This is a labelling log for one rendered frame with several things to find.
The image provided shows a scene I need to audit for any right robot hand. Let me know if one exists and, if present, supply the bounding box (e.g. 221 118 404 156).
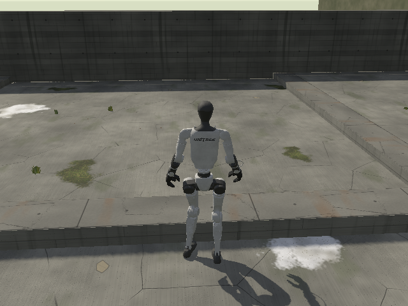
228 169 242 182

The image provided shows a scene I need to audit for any right robot shin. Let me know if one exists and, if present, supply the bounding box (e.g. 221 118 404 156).
213 212 222 256

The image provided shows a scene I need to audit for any robot left upper arm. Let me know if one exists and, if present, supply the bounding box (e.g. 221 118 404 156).
174 128 192 163

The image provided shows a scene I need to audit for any left robot foot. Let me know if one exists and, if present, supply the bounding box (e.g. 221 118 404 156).
183 240 197 258

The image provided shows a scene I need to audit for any robot right upper arm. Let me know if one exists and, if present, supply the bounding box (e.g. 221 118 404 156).
218 129 235 164

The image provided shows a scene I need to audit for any left robot hand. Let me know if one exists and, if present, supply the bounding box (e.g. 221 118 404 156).
166 173 180 187

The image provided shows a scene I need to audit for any left robot forearm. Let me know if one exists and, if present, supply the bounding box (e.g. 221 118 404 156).
168 153 180 177

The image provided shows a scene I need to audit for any right robot forearm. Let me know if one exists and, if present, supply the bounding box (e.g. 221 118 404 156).
229 155 240 173

